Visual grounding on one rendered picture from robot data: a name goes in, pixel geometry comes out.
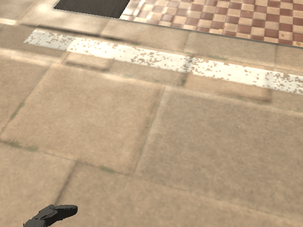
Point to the robot left hand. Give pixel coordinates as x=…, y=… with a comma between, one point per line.
x=51, y=214

